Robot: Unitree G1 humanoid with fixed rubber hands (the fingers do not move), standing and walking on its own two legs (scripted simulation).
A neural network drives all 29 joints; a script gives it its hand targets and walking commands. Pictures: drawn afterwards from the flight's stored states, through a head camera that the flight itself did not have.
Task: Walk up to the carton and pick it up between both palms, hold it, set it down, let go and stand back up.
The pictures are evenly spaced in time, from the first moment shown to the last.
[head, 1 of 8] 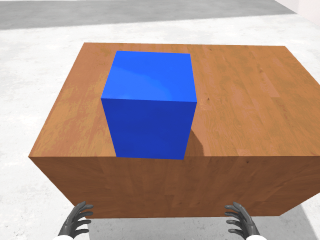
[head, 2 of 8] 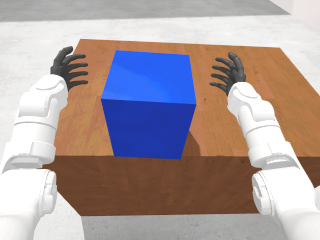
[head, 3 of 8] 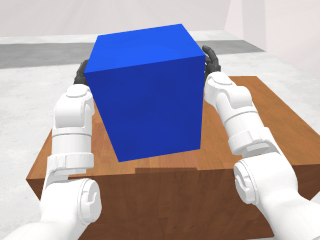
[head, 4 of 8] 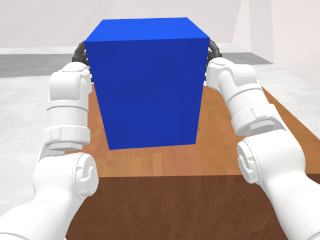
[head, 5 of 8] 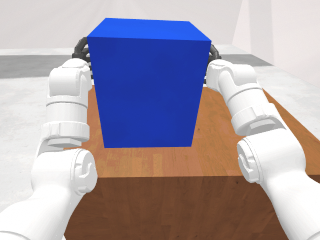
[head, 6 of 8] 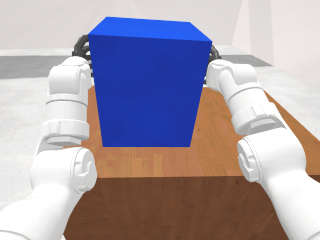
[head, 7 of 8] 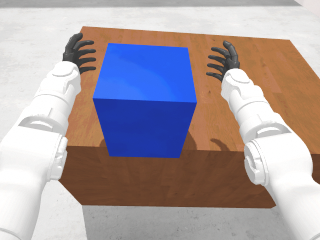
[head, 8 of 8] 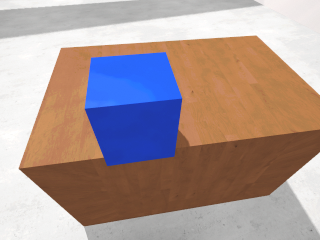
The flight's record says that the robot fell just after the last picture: no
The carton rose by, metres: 0.24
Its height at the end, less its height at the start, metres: +0.00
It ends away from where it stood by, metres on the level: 0.03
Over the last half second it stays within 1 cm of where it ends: yes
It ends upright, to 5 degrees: yes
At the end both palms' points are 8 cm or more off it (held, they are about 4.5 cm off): yes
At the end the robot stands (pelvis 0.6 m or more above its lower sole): yes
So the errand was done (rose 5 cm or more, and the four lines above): yes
